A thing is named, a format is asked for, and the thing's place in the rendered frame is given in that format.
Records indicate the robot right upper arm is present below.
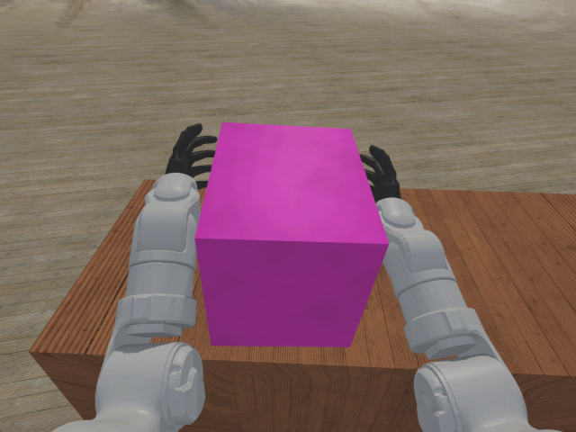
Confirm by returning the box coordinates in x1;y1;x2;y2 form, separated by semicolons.
414;354;562;432

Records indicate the left robot hand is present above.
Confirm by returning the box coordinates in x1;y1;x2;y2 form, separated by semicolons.
165;123;217;190

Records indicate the carton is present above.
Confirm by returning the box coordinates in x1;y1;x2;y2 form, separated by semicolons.
194;122;389;347

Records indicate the robot left upper arm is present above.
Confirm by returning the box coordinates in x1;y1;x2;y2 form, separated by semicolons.
51;341;205;432

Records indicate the right robot hand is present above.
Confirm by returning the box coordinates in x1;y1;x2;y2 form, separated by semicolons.
359;145;401;203

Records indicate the pedestal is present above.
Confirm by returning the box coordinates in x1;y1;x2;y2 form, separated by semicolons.
29;179;576;432

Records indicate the robot left forearm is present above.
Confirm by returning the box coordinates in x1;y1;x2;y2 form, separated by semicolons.
95;173;201;412

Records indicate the robot right forearm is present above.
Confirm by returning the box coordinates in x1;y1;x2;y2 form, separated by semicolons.
376;197;528;421

